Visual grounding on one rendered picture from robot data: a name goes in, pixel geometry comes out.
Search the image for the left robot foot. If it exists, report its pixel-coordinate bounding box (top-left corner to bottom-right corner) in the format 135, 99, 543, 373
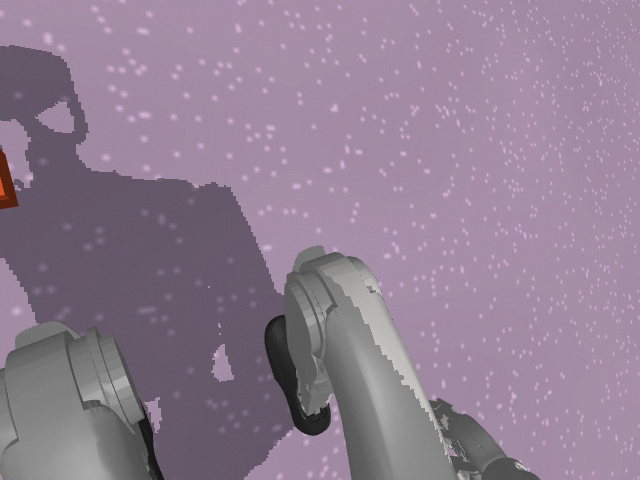
138, 401, 164, 480

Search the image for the right robot foot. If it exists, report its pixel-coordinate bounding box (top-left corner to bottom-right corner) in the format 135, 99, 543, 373
264, 315, 331, 436

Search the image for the right robot arm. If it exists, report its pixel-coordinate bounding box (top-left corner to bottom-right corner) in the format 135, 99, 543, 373
481, 457, 540, 480

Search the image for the carton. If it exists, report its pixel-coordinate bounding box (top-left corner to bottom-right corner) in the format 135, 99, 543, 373
0, 149, 19, 209

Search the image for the right robot hand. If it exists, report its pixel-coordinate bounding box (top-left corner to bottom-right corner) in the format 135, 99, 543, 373
429, 398, 507, 480

